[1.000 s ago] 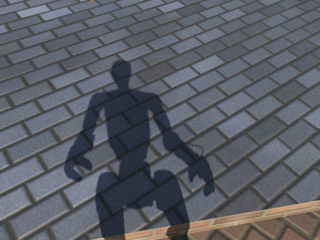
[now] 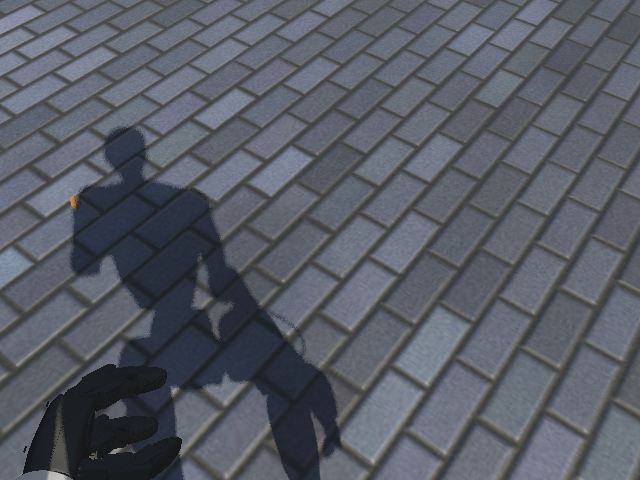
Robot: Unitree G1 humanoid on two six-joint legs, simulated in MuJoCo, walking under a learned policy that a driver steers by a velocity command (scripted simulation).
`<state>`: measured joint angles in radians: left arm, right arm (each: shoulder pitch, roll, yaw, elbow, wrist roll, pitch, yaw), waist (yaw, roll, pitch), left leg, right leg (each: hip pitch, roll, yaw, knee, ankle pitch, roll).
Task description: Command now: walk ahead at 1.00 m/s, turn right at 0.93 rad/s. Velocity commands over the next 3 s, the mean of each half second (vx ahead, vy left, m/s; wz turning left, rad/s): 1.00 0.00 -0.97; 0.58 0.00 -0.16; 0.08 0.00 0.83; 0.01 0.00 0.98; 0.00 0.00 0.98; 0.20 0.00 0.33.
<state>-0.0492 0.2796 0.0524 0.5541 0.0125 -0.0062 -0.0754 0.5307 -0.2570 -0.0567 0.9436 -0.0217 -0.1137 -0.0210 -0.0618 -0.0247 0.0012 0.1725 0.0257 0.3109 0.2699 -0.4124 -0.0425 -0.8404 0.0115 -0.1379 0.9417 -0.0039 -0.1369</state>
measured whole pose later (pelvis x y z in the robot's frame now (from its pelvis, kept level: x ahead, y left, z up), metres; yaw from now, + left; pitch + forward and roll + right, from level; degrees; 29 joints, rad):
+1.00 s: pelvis +0.78 -0.16 +0.01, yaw -31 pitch +3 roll +1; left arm -0.01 0.23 0.00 0.63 0.02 -0.04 -0.01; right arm 0.34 -0.31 -0.05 0.78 0.03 -0.03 -0.03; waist -0.07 0.01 0.07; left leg -0.43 0.02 -0.05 1.22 -0.55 -0.09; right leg -0.46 0.00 -0.03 0.52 -0.11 -0.03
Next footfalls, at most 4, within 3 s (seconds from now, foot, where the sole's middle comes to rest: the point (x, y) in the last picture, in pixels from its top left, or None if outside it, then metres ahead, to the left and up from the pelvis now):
0.08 right None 0.25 -0.01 -0.76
0.48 left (280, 375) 0.71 0.06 -0.76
0.86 right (441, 314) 0.84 -0.32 -0.76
1.30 left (340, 270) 0.99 -0.09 -0.76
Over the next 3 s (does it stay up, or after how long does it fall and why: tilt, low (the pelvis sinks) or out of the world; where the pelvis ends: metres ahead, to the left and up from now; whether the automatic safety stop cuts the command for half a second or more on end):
stays up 1.00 -0.03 0.01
